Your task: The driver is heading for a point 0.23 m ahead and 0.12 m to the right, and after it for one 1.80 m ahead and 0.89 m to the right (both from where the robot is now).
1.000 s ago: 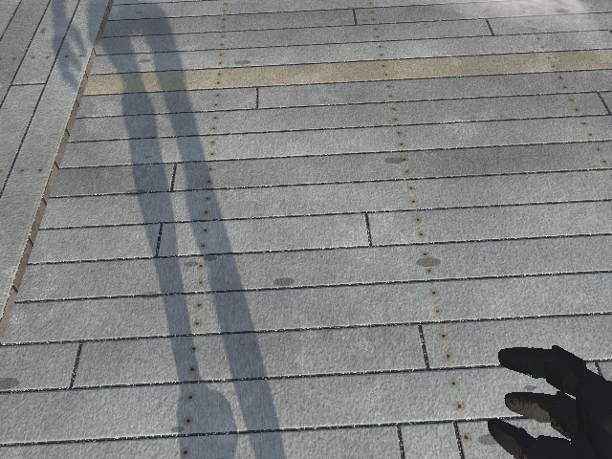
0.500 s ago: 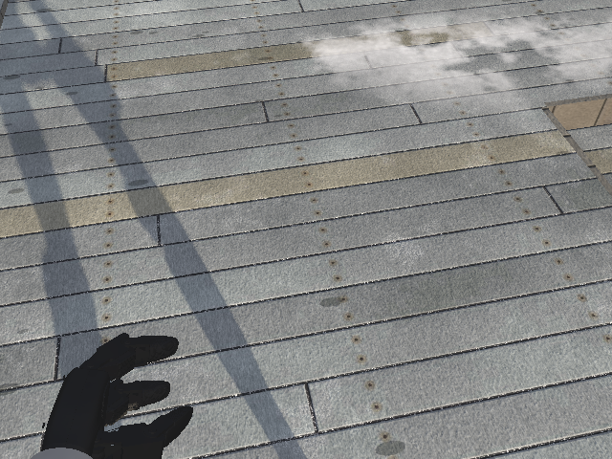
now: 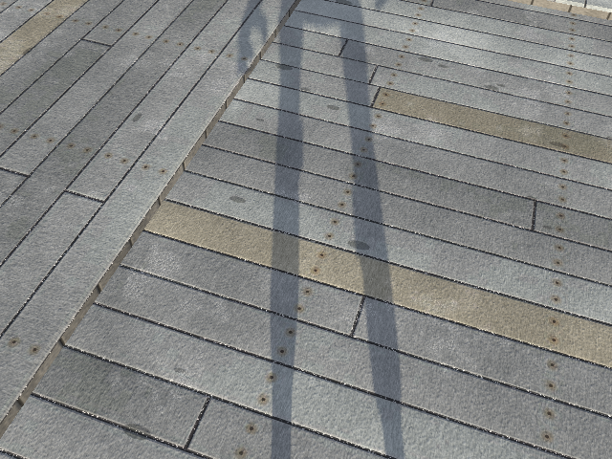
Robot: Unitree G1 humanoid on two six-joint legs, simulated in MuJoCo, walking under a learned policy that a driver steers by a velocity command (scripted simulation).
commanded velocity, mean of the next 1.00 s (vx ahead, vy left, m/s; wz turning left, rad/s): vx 0.26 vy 0.00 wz -0.71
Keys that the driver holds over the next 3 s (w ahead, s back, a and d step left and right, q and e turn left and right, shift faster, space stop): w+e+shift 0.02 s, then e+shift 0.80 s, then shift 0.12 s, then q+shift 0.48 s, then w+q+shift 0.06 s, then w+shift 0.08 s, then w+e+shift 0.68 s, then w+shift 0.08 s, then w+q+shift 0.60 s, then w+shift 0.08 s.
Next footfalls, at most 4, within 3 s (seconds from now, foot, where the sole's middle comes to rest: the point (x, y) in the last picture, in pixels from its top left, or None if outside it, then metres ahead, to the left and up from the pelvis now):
0.34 right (363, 457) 0.48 -0.10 -0.74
0.88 left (310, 383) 0.64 0.01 -0.74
1.26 right None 0.43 -0.10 -0.74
1.74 left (268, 345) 0.73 0.11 -0.74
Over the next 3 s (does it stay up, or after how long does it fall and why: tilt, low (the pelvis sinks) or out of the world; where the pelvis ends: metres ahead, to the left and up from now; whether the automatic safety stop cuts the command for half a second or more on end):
stays up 1.44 -0.60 0.04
